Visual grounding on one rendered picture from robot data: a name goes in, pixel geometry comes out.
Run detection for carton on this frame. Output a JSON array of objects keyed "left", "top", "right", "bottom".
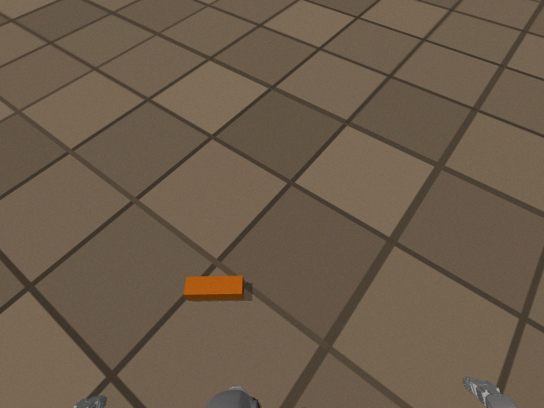
[{"left": 184, "top": 275, "right": 244, "bottom": 301}]

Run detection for right robot hand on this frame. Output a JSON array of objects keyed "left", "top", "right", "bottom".
[{"left": 462, "top": 377, "right": 518, "bottom": 408}]

